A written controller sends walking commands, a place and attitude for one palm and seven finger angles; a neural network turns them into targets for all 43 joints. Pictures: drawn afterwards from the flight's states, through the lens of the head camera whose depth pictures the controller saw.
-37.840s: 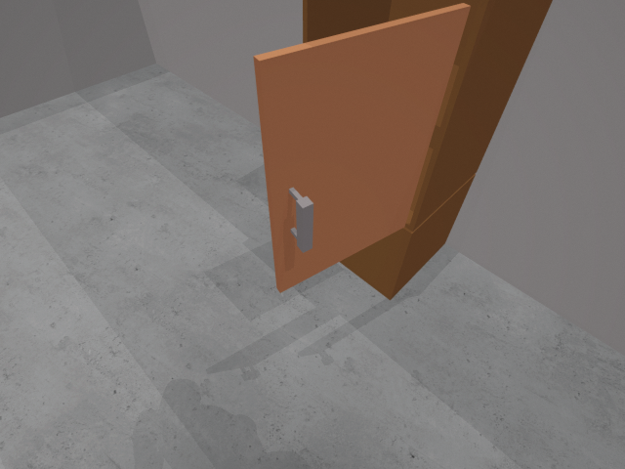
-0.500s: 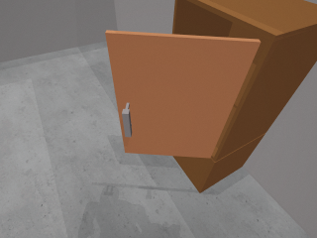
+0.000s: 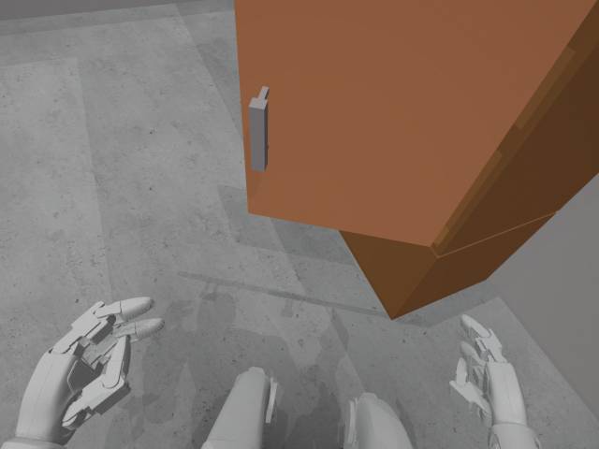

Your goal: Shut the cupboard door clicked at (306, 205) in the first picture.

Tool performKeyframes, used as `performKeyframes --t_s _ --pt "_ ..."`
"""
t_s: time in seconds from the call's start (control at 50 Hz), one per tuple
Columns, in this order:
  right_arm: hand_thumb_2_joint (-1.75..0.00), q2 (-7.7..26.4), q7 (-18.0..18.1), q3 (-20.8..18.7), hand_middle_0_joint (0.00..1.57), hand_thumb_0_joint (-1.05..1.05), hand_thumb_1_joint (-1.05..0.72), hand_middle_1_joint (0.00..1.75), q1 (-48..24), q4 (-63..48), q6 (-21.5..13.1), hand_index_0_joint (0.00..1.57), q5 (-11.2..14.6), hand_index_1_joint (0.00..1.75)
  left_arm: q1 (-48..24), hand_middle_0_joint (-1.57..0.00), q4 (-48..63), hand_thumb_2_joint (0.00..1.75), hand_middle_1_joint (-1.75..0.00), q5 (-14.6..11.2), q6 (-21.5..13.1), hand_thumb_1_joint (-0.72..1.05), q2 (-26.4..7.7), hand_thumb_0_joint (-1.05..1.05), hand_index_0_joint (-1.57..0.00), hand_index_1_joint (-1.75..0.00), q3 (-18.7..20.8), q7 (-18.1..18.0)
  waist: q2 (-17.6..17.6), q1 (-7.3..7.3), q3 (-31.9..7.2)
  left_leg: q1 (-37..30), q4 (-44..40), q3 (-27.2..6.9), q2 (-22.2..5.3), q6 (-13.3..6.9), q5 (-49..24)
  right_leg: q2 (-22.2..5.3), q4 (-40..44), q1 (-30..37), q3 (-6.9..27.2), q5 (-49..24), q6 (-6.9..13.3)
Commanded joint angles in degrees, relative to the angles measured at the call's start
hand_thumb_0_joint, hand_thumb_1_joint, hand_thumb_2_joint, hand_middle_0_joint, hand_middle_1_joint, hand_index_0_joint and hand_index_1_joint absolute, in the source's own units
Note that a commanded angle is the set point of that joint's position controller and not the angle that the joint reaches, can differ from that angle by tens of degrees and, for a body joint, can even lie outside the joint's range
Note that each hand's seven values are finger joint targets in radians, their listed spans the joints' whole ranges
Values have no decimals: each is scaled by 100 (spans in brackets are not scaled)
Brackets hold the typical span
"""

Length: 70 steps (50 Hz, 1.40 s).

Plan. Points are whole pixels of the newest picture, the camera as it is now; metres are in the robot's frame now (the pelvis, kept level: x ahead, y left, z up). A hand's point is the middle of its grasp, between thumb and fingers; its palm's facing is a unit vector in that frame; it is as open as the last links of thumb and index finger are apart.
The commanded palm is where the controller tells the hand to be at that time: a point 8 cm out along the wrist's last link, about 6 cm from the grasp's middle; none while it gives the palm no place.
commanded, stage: raise the hand and make a fist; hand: left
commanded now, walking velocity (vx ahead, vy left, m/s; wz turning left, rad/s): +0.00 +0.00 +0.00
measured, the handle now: (261, 129) +0.58 +0.15 +0.07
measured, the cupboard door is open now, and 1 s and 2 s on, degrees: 57 57 57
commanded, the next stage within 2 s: bring the fist close to the handle in 1.42 s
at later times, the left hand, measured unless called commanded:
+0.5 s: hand (151, 323) +0.23 +0.21 +0.06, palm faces -0.04 -1.00 -0.02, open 3.6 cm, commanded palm +0.21 +0.26 +0.07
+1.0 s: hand (171, 306) +0.25 +0.19 +0.06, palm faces -0.06 -1.00 -0.03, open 3.1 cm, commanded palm +0.24 +0.24 +0.07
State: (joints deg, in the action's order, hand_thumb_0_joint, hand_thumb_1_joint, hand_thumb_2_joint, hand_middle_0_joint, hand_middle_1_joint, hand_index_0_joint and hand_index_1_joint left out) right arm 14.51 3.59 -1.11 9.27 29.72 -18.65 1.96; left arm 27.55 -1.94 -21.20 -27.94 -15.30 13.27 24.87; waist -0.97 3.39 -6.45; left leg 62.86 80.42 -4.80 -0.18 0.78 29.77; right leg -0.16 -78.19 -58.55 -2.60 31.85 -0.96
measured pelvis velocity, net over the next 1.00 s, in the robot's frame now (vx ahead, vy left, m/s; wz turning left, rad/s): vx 0.03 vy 0.01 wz -0.01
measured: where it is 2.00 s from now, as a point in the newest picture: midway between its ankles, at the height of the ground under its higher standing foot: outside the picture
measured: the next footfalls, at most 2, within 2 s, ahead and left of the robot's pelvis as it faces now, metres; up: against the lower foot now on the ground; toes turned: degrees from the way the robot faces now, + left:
none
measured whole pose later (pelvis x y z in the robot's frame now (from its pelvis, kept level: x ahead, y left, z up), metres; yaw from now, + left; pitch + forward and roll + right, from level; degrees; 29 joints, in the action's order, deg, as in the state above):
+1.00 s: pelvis +0.03 +0.01 +0.01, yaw -1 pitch +18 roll -4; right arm 12.6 3.0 0.8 13.0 26.8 -9.5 1.4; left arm 24.0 5.9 -16.7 -20.7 -15.6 8.9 16.7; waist 1.8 0.3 -10.7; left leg 65.1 79.3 -5.0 -0.6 0.4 32.0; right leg 0.5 -75.7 -60.3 -2.6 33.3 -1.2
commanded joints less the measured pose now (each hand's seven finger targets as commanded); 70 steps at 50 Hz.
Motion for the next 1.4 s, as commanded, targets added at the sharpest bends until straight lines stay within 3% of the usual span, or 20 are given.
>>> performKeyframes --t_s 0.0,0.06,0.08,0.14,0.24,0.32,0.4,0.48,0.54,0.56,0.64,0.68,0.76,0.84,0.92,1.02,1.12,1.24,1.3,1.38 --pt "-90 715 246 -240 20 0 -90 30 -146 -774 -300 20 55 30 -875 -66 2297 90 -80 59 -181 90 -880 0 -66 -80 122 -280 793 -415 -1019 -790 -1661 -77 10 -270 1100 213 1734 237 434 1099 266" --pt "-90 696 256 -227 20 0 -90 30 -117 -677 -205 20 103 30 -567 -71 1700 90 -86 181 314 90 -747 0 -71 -86 44 -252 468 -435 -865 -638 -1640 -132 4 -248 897 231 1703 186 254 870 244" --pt "-90 663 241 -236 20 0 -90 30 -142 -725 -178 20 112 30 -328 -73 1597 90 -88 181 492 90 -624 0 -73 -88 -29 -206 395 -375 -962 -648 -1651 -125 18 -245 747 227 1713 262 218 755 237" --pt "-90 614 206 -264 20 0 -90 30 -229 -813 -63 20 129 30 67 -79 1319 90 -94 136 935 90 -780 0 -79 -94 333 -187 245 -129 -1267 -708 -1668 -79 34 -218 159 230 1684 597 144 394 260" --pt "-90 458 105 -301 20 0 -90 30 -255 -879 27 20 20 30 192 -88 1961 90 -104 12 727 90 -890 0 -88 -104 715 -486 378 116 -1866 -1053 -1533 5 34 -158 -994 248 1300 884 -17 -673 304" --pt "-90 457 -4 -301 20 0 -90 30 -140 -846 46 20 -27 30 198 -95 2172 90 -112 101 253 90 -563 0 -95 -112 246 -621 636 -77 -1828 -1212 -1476 8 23 -122 -1130 227 1140 526 -97 -871 288" --pt "-90 592 0 -317 20 0 -90 30 -45 -850 113 20 -8 30 113 -102 1913 90 -120 221 217 90 -475 0 -102 -120 -53 -506 474 -306 -1537 -974 -1442 -39 8 -149 -722 224 1214 260 -77 -560 277" --pt "-90 645 32 -328 20 0 -90 30 -23 -977 195 20 16 30 48 -110 2105 90 -128 227 335 90 -676 0 -110 -128 58 -449 507 -259 -1707 -1075 -1518 -60 15 -161 -653 220 1241 347 -71 -544 292" --pt "-90 612 42 -335 20 0 -90 30 -3 -1024 280 20 -14 30 51 -115 2337 90 -134 163 340 90 -909 0 -115 -134 418 -565 560 -79 -2066 -1210 -1479 -44 23 -143 -1067 255 1126 582 -86 -883 327" --pt "-90 592 26 -326 20 0 -90 30 -14 -1053 303 20 -12 30 125 -117 2447 90 -136 143 306 90 -765 0 -117 -136 317 -579 744 -67 -2134 -1342 -1478 -8 29 -125 -1202 230 1103 580 -94 -989 326" --pt "-90 566 8 -301 20 0 -90 30 -3 -1061 440 20 -19 30 103 -124 2207 90 -144 169 344 90 -639 0 -124 -144 230 -716 596 -152 -1842 -1211 -1486 -17 8 -127 -1024 275 1169 487 -122 -874 320" --pt "-90 586 -13 -279 20 0 -90 30 7 -1100 493 20 -10 30 27 -128 2074 90 -148 236 421 90 -470 0 -128 -148 -32 -710 586 -279 -1653 -1155 -1538 -22 5 -124 -764 249 1250 357 -139 -699 285" --pt "-90 656 10 -232 20 0 -90 30 61 -1166 533 20 1 30 -235 -130 1928 90 -150 368 558 90 -509 0 -130 -150 -219 -648 563 -382 -1421 -1005 -1607 -32 5 -155 -323 236 1403 286 -81 -351 287" --pt "-90 652 42 -198 20 0 -90 30 57 -1178 550 20 -31 30 -537 -130 2062 90 -150 355 444 90 -815 0 -130 -150 63 -743 565 -292 -1538 -984 -1596 -34 20 -165 -271 256 1393 374 -42 -261 326" --pt "-90 598 29 -169 20 0 -90 30 46 -1194 573 20 -43 30 -584 -130 2071 90 -150 289 263 90 -710 0 -130 -150 86 -863 617 -254 -1676 -1027 -1612 7 35 -150 -216 230 1385 396 -35 -186 313" --pt "-90 625 11 -167 20 0 -90 30 91 -1180 614 20 -8 30 -468 -130 1691 90 -150 342 384 90 -532 0 -130 -150 -141 -860 527 -305 -1541 -880 -1631 56 41 -159 -146 210 1502 460 10 -107 294" --pt "-90 646 34 -192 20 0 -90 30 117 -1225 650 20 7 30 -482 -130 1708 90 -150 346 484 90 -667 0 -130 -150 -73 -811 329 -317 -1620 -851 -1586 119 45 -199 -276 198 1624 623 104 -122 271" --pt "-90 602 48 -193 20 0 -90 30 137 -1124 654 20 -62 30 -671 -130 1836 90 -150 286 148 90 -774 0 -130 -150 152 -959 383 -278 -1708 -844 -1406 145 42 -189 -644 221 1446 675 107 -466 304" --pt "-90 613 20 -195 20 0 -90 30 135 -1122 667 20 -51 30 -588 -130 1671 90 -150 325 108 90 -554 0 -130 -150 -74 -917 479 -351 -1610 -864 -1407 183 45 -182 -570 199 1465 542 93 -443 280" --pt "-90 662 14 -221 20 0 -90 30 190 -1177 715 20 -24 30 -494 -130 1678 90 -150 377 274 90 -574 0 -130 -150 -154 -798 441 -352 -1782 -1028 -1467 159 32 -199 -761 210 1436 640 47 -723 277"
